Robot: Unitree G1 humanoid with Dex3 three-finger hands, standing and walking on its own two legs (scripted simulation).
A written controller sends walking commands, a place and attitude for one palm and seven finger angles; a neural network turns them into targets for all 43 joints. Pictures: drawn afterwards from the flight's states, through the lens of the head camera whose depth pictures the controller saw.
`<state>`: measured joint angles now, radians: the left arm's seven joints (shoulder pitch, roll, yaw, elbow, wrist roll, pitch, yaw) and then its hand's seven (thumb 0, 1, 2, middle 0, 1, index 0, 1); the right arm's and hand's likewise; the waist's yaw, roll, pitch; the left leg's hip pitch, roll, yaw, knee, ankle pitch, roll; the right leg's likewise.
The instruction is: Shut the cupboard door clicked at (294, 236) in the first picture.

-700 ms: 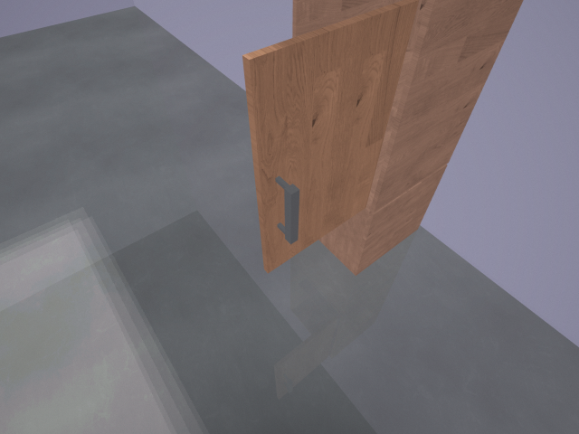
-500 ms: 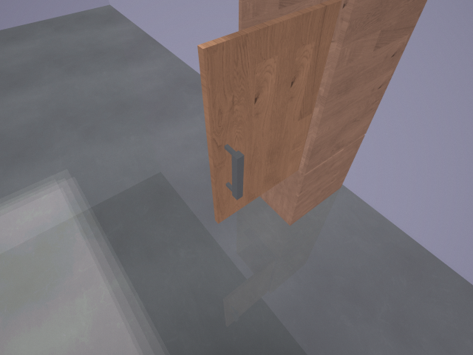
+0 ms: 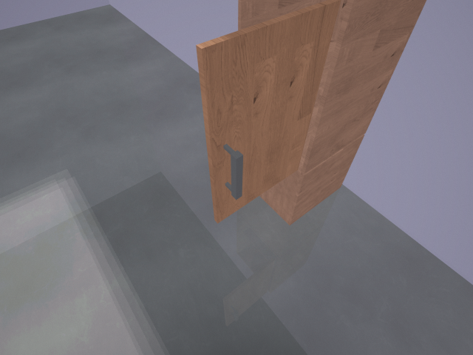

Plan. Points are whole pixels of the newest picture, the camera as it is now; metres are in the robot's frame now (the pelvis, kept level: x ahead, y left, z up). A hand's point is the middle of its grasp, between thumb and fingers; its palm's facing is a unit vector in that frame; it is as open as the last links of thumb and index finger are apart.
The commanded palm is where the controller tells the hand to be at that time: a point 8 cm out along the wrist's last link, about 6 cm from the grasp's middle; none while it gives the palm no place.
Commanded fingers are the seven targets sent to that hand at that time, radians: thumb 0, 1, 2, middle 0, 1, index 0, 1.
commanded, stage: look at it before walking up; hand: left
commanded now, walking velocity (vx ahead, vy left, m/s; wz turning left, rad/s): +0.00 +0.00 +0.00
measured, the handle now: (232, 172) +0.57 +0.05 -0.10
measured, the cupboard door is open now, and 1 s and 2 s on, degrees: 91 91 91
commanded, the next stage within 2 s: walk to a spot facing it in 0.14 s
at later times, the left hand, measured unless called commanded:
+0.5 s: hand out of the picture +0.06 +0.22 -0.17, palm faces -0.08 -0.95 -0.30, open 7.3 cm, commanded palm none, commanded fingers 0.00 0.90 0.90 -0.20 -0.30 -0.20 -0.30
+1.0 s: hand out of the picture +0.06 +0.11 -0.16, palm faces -0.27 -0.92 -0.28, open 7.3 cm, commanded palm none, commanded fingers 0.00 0.90 0.90 -0.20 -0.30 -0.20 -0.30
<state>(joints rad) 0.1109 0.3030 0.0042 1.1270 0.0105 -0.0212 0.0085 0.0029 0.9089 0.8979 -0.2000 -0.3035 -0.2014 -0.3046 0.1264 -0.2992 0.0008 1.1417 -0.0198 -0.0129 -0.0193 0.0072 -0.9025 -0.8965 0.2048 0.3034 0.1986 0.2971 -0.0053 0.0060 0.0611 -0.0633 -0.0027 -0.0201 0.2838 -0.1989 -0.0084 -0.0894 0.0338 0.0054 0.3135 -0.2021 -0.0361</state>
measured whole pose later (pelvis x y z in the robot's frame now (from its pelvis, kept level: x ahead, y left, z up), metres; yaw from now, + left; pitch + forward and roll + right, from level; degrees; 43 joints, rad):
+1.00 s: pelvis -0.02 -0.07 +0.00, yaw -21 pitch +2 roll +4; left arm 0.28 0.17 0.06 0.96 0.03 0.02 0.01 0.00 0.91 0.90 -0.20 -0.30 -0.20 -0.30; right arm 0.06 -0.24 -0.07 0.95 -0.01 0.05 -0.04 0.01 -0.91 -0.90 0.20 0.30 0.20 0.30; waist 0.05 0.00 0.10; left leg -0.48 0.03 -0.06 1.05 -0.37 -0.07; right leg -0.24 0.11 0.15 0.44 -0.21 -0.10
